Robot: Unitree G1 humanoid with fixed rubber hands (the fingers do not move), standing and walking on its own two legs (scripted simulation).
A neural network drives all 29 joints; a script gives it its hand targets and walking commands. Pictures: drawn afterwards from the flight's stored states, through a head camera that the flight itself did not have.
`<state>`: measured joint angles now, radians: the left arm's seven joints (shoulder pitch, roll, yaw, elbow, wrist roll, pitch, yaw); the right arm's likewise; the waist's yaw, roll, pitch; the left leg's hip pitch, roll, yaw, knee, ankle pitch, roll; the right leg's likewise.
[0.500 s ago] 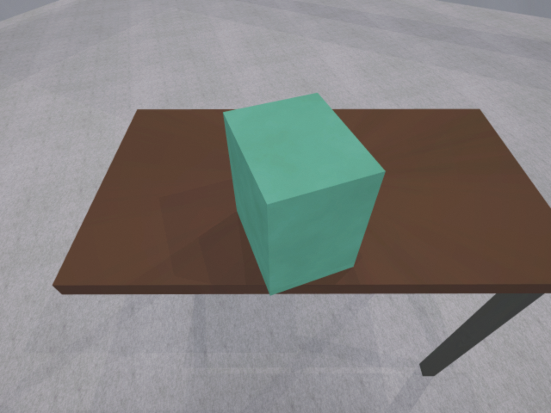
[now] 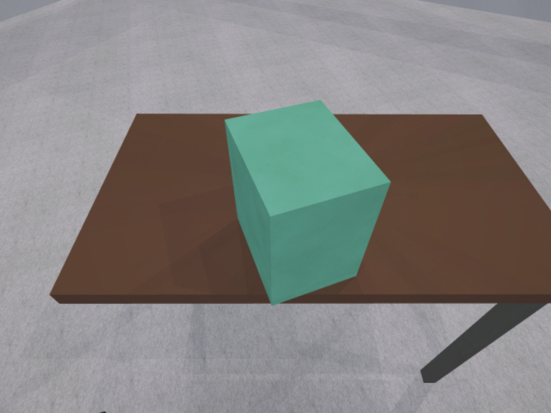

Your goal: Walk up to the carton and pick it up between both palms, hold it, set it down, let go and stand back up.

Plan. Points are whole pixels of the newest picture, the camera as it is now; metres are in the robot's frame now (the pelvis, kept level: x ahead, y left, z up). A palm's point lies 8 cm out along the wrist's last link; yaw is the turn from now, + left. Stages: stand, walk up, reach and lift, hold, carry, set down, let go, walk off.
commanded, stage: walk up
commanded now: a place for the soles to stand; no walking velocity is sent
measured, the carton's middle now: (295, 204) +0.43 -0.01 +0.06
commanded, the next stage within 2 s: reach and lift in 0.38 s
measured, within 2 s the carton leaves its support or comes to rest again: neither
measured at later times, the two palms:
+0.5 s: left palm out of the picture +0.12 +0.30 -0.10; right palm out of the picture +0.11 -0.31 -0.11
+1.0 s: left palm out of the picture +0.15 +0.24 -0.05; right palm out of the picture +0.16 -0.30 -0.06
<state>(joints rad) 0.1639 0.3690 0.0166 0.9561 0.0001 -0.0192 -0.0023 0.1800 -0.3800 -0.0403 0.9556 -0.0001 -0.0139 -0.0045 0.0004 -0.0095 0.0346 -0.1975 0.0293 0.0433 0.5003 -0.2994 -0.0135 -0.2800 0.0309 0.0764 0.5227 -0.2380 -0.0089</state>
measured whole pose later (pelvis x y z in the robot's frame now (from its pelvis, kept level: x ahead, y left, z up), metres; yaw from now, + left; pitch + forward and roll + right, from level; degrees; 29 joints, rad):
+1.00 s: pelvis -0.01 -0.01 +0.00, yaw +2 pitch -5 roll +1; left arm 0.21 0.21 0.05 0.31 0.03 0.39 0.06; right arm 0.14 -0.38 -0.09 0.72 -0.02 -0.10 0.13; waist 0.00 -0.01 0.07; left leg -0.09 0.03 0.02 0.43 -0.25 -0.03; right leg -0.18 0.02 0.04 0.49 -0.22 -0.01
